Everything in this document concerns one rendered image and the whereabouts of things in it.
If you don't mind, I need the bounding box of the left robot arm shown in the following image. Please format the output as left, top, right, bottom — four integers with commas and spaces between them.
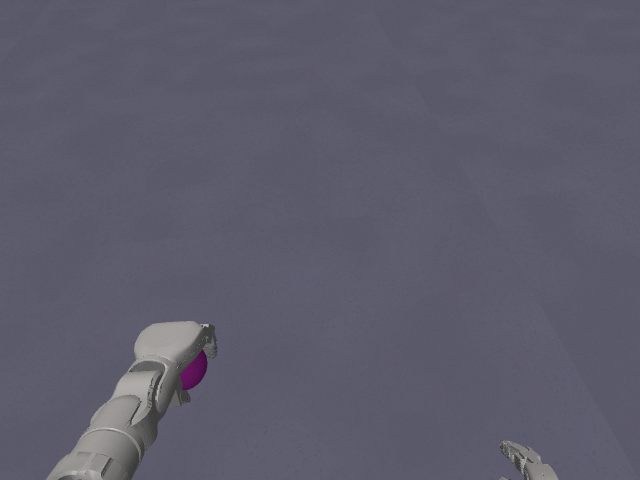
46, 356, 180, 480

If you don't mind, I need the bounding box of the right robot hand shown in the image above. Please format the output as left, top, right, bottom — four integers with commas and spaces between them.
499, 440, 559, 480

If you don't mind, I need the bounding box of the ball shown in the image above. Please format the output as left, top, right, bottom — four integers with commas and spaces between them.
180, 349, 207, 391

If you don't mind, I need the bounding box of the left robot hand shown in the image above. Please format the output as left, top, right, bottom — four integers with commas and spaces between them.
134, 321, 217, 407

